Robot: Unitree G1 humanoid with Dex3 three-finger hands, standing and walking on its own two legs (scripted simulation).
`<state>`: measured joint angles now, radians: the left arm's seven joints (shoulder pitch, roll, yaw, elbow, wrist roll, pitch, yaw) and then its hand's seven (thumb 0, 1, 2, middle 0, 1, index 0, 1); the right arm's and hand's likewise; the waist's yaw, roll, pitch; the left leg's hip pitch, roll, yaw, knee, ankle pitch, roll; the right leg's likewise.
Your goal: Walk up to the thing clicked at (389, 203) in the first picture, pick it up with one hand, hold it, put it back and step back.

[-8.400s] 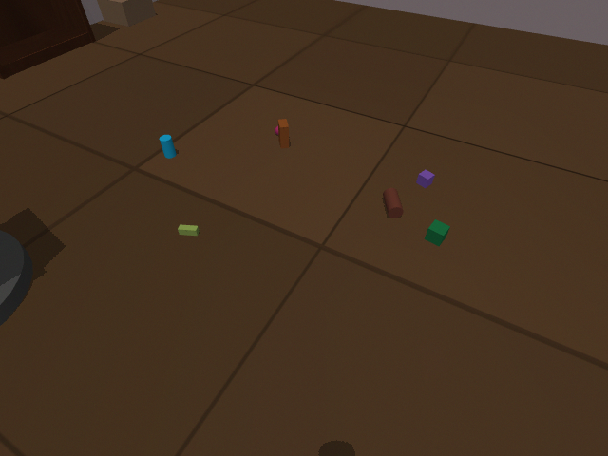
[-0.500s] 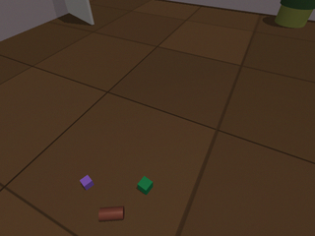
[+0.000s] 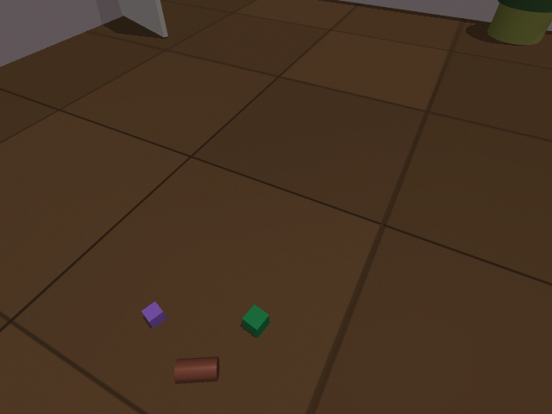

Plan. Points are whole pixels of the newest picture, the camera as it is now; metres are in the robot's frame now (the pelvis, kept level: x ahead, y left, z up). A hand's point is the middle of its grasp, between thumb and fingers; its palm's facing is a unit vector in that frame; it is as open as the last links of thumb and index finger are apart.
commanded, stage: stand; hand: left
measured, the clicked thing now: (197, 369) +0.44 +0.28 -0.75
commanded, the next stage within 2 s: rise first in 1.78 s
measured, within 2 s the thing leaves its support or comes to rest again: neither
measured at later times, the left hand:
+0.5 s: hand out of the picture +0.08 +0.26 -0.16, palm faces -0.02 -0.94 -0.35, open 7.4 cm
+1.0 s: hand out of the picture +0.08 +0.26 -0.16, palm faces -0.03 -0.94 -0.35, open 7.4 cm
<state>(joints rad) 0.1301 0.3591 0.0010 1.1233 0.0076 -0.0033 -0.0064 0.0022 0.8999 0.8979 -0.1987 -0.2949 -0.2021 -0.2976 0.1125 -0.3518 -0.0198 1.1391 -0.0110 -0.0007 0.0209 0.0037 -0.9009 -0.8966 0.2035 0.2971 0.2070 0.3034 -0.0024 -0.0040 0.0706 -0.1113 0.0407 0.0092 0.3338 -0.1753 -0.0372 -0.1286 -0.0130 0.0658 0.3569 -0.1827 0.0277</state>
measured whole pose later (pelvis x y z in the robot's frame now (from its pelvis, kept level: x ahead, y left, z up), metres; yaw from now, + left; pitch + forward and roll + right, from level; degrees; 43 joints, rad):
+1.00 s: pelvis +0.01 +0.00 +0.00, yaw +0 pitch -2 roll +0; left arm 0.12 0.36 0.00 1.11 0.01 0.00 0.00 0.00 0.90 0.90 -0.20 -0.30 -0.20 -0.30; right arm 0.11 -0.35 -0.02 1.13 -0.01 0.00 0.02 0.00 -0.90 -0.90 0.20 0.30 0.21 0.30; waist 0.00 -0.01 0.06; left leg -0.10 0.04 0.01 0.34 -0.19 -0.03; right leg -0.12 -0.02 0.06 0.36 -0.20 0.03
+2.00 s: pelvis +0.00 +0.00 -0.01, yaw +2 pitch +1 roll +0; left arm 0.04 0.32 0.07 1.06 0.01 -0.03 0.01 0.00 0.80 0.92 -0.20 -0.40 -0.19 -0.40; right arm 0.19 -0.33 -0.02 0.93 0.03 -0.04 -0.01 0.00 -0.92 -0.90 0.20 0.30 0.20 0.30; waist -0.01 0.00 0.06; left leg -0.25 0.03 -0.02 0.46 -0.23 -0.03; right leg -0.24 -0.02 0.04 0.45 -0.24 0.03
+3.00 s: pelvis -0.03 +0.01 -0.23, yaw +2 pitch +31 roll -2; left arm -0.06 0.46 0.17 0.65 0.61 -0.09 0.02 -0.01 -0.59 1.00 -0.10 -1.04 -0.09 -1.06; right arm 0.09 -0.29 -0.06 0.59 -0.01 -0.16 0.04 0.01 -0.94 -0.91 0.20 0.30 0.21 0.30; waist -0.03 0.00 -0.19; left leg -1.55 0.01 -0.08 1.69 -0.68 -0.05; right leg -1.52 0.00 0.03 1.67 -0.69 0.05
